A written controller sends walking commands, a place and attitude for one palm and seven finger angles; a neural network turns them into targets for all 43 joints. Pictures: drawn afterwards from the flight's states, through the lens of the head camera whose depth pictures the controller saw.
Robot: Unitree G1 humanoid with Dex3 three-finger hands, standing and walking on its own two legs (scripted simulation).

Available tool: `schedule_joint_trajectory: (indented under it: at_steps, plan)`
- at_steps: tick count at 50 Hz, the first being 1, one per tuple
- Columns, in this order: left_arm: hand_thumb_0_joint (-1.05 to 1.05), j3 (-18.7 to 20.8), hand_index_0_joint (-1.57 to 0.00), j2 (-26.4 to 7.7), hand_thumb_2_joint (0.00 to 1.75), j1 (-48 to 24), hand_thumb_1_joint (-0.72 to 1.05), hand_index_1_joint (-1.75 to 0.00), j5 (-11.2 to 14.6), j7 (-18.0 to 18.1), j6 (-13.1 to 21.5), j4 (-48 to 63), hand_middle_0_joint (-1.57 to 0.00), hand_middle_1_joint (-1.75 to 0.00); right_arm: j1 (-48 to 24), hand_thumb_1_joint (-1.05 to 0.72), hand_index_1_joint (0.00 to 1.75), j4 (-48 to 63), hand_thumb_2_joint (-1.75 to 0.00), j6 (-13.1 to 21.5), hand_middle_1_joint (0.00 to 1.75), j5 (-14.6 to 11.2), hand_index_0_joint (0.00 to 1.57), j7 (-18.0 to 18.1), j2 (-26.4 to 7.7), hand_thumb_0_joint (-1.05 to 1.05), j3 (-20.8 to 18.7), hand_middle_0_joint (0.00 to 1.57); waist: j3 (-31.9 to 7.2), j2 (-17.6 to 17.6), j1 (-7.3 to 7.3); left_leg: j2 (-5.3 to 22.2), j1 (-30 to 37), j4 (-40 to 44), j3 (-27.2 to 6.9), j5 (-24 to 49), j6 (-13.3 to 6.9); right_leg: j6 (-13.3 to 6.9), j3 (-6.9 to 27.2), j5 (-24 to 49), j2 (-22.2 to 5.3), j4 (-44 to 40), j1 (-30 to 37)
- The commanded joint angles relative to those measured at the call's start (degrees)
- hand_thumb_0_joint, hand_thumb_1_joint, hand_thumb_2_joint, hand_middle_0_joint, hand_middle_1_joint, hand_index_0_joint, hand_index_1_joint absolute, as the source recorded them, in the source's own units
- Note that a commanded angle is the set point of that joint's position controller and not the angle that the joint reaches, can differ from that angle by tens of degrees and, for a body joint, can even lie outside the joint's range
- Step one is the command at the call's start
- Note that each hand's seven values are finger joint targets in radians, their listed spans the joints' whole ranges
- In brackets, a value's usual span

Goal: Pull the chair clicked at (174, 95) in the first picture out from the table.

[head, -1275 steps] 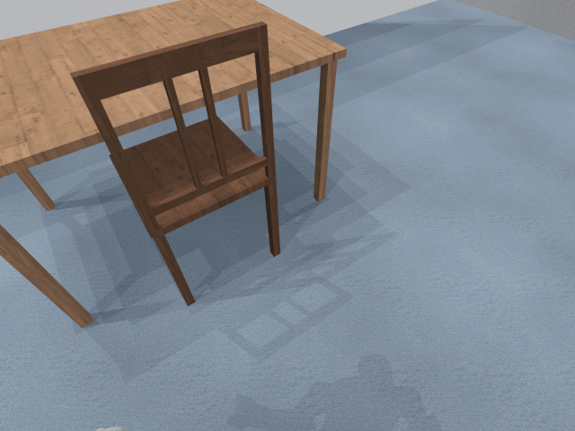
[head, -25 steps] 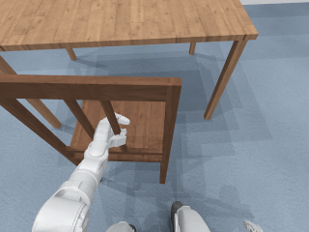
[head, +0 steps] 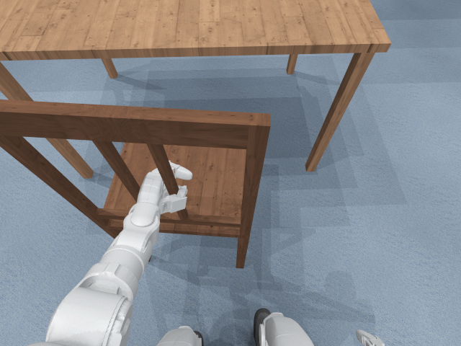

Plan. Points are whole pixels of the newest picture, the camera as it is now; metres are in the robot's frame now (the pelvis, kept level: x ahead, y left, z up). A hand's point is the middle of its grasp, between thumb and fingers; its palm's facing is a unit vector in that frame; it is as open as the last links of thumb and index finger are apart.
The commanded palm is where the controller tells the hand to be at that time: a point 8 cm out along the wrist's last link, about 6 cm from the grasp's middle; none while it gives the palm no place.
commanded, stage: step backward, pulling the chair out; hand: left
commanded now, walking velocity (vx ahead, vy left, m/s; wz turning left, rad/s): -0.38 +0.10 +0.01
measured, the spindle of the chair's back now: (131, 185) +0.41 +0.21 -0.05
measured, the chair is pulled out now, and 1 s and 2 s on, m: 0.29 0.46 0.63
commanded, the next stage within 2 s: stop walking, hand still on the chair in 1.26 s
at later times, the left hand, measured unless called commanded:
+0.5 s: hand (176, 230) +0.31 +0.10 -0.05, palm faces -0.11 -0.97 -0.19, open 5.2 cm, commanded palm +0.31 +0.16 -0.05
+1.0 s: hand (170, 288) +0.21 +0.11 -0.05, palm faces -0.12 -0.97 -0.19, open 5.2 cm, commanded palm +0.21 +0.16 -0.04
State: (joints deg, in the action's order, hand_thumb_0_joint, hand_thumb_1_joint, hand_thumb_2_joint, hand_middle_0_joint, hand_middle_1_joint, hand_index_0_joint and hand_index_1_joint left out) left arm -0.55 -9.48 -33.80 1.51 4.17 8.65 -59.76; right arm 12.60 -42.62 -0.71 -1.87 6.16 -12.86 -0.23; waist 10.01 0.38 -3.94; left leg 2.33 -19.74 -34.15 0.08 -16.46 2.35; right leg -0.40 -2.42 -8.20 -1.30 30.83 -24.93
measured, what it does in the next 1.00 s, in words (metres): walks backwards: right foot, then left foot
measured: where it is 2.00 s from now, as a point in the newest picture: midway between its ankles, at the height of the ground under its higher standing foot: outside the picture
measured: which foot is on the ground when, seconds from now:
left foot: down 0.00-0.40, up 0.42-0.50, down 0.52-0.82, up 0.84-0.98, down 1.00-1.00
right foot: down 0.00-0.18, up 0.20-0.28, down 0.30-0.56, up 0.58-0.70, down 0.72-1.00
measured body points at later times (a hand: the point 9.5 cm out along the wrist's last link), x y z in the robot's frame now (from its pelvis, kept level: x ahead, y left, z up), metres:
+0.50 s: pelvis -0.07 +0.01 +0.00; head +0.02 +0.00 +0.44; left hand +0.31 +0.16 -0.04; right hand +0.00 -0.26 -0.14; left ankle -0.05 +0.14 -0.72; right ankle +0.00 -0.12 -0.73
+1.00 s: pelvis -0.17 +0.02 +0.00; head -0.09 +0.00 +0.44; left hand +0.21 +0.16 -0.04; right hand -0.10 -0.27 -0.13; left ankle -0.18 +0.14 -0.73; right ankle -0.09 -0.12 -0.73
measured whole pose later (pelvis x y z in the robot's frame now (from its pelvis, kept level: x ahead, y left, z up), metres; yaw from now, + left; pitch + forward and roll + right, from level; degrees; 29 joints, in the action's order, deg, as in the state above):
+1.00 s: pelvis -0.17 +0.02 +0.00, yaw -1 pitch +2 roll +0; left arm 1.2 -9.4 -33.4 1.0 4.1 7.2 -60.3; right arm 11.5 -44.0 1.0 -2.3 7.4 -16.8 -0.1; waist 8.5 1.3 -5.8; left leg 0.8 -17.6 -33.0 -1.6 -16.1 1.7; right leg 1.2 -2.1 -7.4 -2.5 29.3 -24.2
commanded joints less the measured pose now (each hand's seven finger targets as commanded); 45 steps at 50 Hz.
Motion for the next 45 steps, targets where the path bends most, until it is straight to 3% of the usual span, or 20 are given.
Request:
schedule_joint_trajectory:
  at_steps: [1,3,6,8,10,12,14,17,19,21,23,25,27,29,31,33,37,40,42,45]
  plan:
    - [0.0,1.81,-0.5,-10.89,0.9,-19.51,0.9,-1.45,-0.15,0.78,4.67,10.86,-0.5,-1.45,3.55,-0.9,0.3,3.23,-0.9,1.92,0.3,-0.94,0.2,1.6,-8.8,0.0,-2.91,0.2,-35.34,-3.28,1.02,1.46,4.61,-6.87,-1.67,1.27,1.01,-5.14,12.19,41.2,-16.63,-4.55,23.53]
    - [0.0,2.1,-0.5,-11.49,0.9,-19.01,0.9,-1.45,-0.29,0.52,3.43,9.97,-0.5,-1.45,2.46,-0.9,0.3,3.84,-0.9,1.97,0.3,-1.4,0.2,1.65,-8.92,0.0,-2.38,0.2,-32.89,-7.36,1.86,-0.54,1.24,-9.24,-3.28,-10.9,0.29,-5.6,12.81,26.39,-18.77,-8.81,20.32]
    - [0.0,1.77,-0.5,-9.81,0.9,-17.83,0.9,-1.45,-0.07,0.64,1.91,10.82,-0.5,-1.45,3.28,-0.9,0.3,3.46,-0.9,1.85,0.3,-1.01,0.2,2.04,-9.17,0.0,-1.4,0.2,-32.67,-7.09,0.99,1.2,5.75,3.28,-2.86,-2.16,-0.38,-3.6,7.51,22.22,-14.86,-6.36,19.67]
    - [0.0,0.48,-0.5,-8.15,0.9,-18.26,0.9,-1.45,0.16,0.55,2.56,14.41,-0.5,-1.45,1.61,-0.9,0.3,5.56,-0.9,1.18,0.3,-0.56,0.2,2.19,-10.32,0.0,-2.19,0.2,-32.47,3.27,1.34,7.86,8.91,11.9,-6.7,17.93,-3.47,1.2,2.9,10.85,-5.99,-0.31,16.33]
    - [0.0,-0.41,-0.5,-6.21,0.9,-20.09,0.9,-1.45,-0.4,0.4,2.65,16.73,-0.5,-1.45,-0.03,-0.9,0.3,7.45,-0.9,-0.2,0.3,0.93,0.2,1.5,-9.69,0.0,-2.41,0.2,-27.68,15.55,1.96,13.93,4.12,14.73,-10.86,21.67,-7.32,1.23,1.61,-4.89,-2.06,10.52,13.38]
    - [0.0,0.36,-0.5,-5.98,0.9,-22.14,0.9,-1.45,-0.49,0.49,3.18,15.43,-0.5,-1.45,0.95,-0.9,0.3,6.32,-0.9,-0.12,0.3,0.96,0.2,0.75,-8.3,0.0,-2.16,0.2,-26.55,10.68,2.13,16.02,9.79,9.3,-12.5,37.66,-8.95,-0.08,2.85,-9.86,-2.16,9.71,9.2]
    - [0.0,0.7,-0.5,-6.18,0.9,-22.2,0.9,-1.45,-1.16,0.67,4.67,13.45,-0.5,-1.45,3.53,-0.9,0.3,4.28,-0.9,0.67,0.3,0.65,0.2,0.05,-8.75,0.0,-2.83,0.2,-30.79,5.23,1.14,13.7,19.32,0.89,-9.07,50.58,-6.23,-0.62,3.68,7.94,-3.48,-0.1,11.64]
    - [0.0,1.14,-0.5,-9.63,0.9,-23.53,0.9,-1.45,-1.07,0.69,5.8,12.99,-0.5,-1.45,4.45,-0.9,0.3,2.72,-0.9,0.89,0.3,-0.18,0.2,0.77,-9.28,0.0,-3.24,0.2,-33.23,0.63,-0.09,8.39,12.97,0.03,-2.99,35.97,-1.3,-1.65,7.03,35.18,-8.66,-2.23,21.12]
    - [0.0,2.39,-0.5,-11.91,0.9,-21.44,0.9,-1.45,-0.64,0.78,5.84,11.29,-0.5,-1.45,2.58,-0.9,0.3,3.18,-0.9,1.43,0.3,-0.69,0.2,1.6,-9.13,0.0,-3.21,0.2,-34.51,-2.46,0.75,3.42,7.36,-4.84,-1.1,11.36,0.55,-4.01,11.14,42.44,-14.58,-4.32,24.13]
    - [0.0,2.4,-0.5,-12.56,0.9,-18.38,0.9,-1.45,-0.28,0.43,4.42,9.35,-0.5,-1.45,1.38,-0.9,0.3,3.56,-0.9,1.76,0.3,-1.09,0.2,1.84,-8.98,0.0,-2.58,0.2,-32.0,-4.45,1.7,1.05,3.82,-7.62,-2.9,-6.11,0.33,-5.51,13.15,33.36,-17.95,-7.37,20.17]
    - [0.0,2.61,-0.5,-12.0,0.9,-18.83,0.9,-1.45,-0.49,0.41,3.68,9.79,-0.5,-1.45,1.33,-0.9,0.3,3.56,-0.9,2.23,0.3,-1.02,0.2,2.0,-8.79,0.0,-1.88,0.2,-31.03,-8.08,1.79,0.2,3.29,-6.21,-3.75,-8.06,-0.21,-5.18,11.31,20.83,-17.37,-9.28,17.86]
    - [0.0,2.36,-0.5,-11.6,0.9,-17.53,0.9,-1.45,0.04,0.62,2.86,9.36,-0.5,-1.45,2.2,-0.9,0.3,2.61,-0.9,2.55,0.3,-0.99,0.2,2.46,-9.87,0.0,-1.6,0.2,-29.52,-7.24,1.32,2.09,7.68,4.08,-3.39,2.94,-0.91,-3.18,6.97,17.88,-13.35,-6.71,16.21]
    - [0.0,1.01,-0.5,-8.92,0.9,-18.39,0.9,-1.45,0.09,0.5,3.72,12.87,-0.5,-1.45,0.85,-0.9,0.3,5.01,-0.9,2.13,0.3,-0.25,0.2,2.21,-10.47,0.0,-2.43,0.2,-29.95,5.22,1.87,10.48,9.08,12.75,-9.0,21.72,-5.0,1.46,2.38,5.0,-3.85,2.36,14.35]
    - [0.0,0.17,-0.5,-6.55,0.9,-22.0,0.9,-1.45,-0.57,0.14,4.05,15.4,-0.5,-1.45,-0.84,-0.9,0.3,6.61,-0.9,1.27,0.3,0.98,0.2,1.16,-8.45,0.0,-1.99,0.2,-27.32,15.15,2.04,16.18,5.68,14.4,-14.21,24.63,-8.82,0.68,2.5,-12.83,-1.48,13.26,10.25]
    - [0.0,1.22,-0.5,-7.14,0.9,-22.22,0.9,-1.45,-0.34,0.48,4.37,14.14,-0.5,-1.45,1.67,-0.9,0.3,4.97,-0.9,1.3,0.3,1.17,0.2,0.52,-8.31,0.0,-2.19,0.2,-28.1,11.74,1.88,17.7,13.84,9.1,-15.28,40.67,-11.26,0.15,3.68,-15.6,-1.21,12.42,7.1]
    - [0.0,1.34,-0.5,-7.06,0.9,-22.04,0.9,-1.45,-1.31,0.54,5.63,12.32,-0.5,-1.45,3.65,-0.9,0.3,3.48,-0.9,2.16,0.3,1.06,0.2,-0.39,-8.86,0.0,-2.75,0.2,-30.33,8.37,0.96,16.3,23.23,2.68,-12.49,53.89,-9.07,-0.16,3.84,-6.58,-1.48,1.44,8.03]
    - [0.0,1.36,-0.5,-9.65,0.9,-22.53,0.9,-1.45,-2.32,-0.21,7.11,13.11,-0.5,-1.45,2.5,-0.9,0.3,3.28,-0.9,2.45,0.3,0.71,0.2,-0.66,-9.27,0.0,-2.92,0.2,-27.8,9.44,0.63,11.2,12.4,2.89,-6.69,36.46,-4.62,-0.81,4.77,15.97,-4.49,-3.13,15.99]
    - [0.0,4.44,-0.5,-15.48,0.9,-18.09,0.9,-1.45,-0.83,0.62,6.47,10.68,-0.5,-1.45,2.61,-0.9,0.3,3.08,-0.9,3.15,0.3,-0.96,0.2,1.07,-9.1,0.0,-3.53,0.2,-33.31,-3.74,1.08,3.13,7.38,-5.28,-0.77,10.96,-0.29,-3.34,11.98,33.22,-13.46,-5.96,21.77]
    - [0.0,4.84,-0.5,-16.35,0.9,-18.18,0.9,-1.45,-0.72,0.56,5.14,10.25,-0.5,-1.45,-0.98,-0.9,0.3,4.2,-0.9,3.47,0.3,-0.98,0.2,1.32,-8.8,0.0,-2.69,0.2,-29.62,-5.56,2.64,-1.03,0.47,-14.27,-3.26,-10.56,0.04,-6.15,15.8,23.17,-19.45,-10.61,17.54]
    - [0.0,4.81,-0.5,-13.89,0.9,-16.05,0.9,-1.45,-0.49,0.7,3.0,9.46,-0.5,-1.45,0.06,-0.9,0.3,3.0,-0.9,3.98,0.3,-0.65,0.2,1.71,-8.63,0.0,-1.16,0.2,-28.54,-8.27,2.39,-0.73,0.79,-9.97,-5.59,-10.8,-0.13,-7.43,11.34,23.03,-18.31,-8.64,19.35]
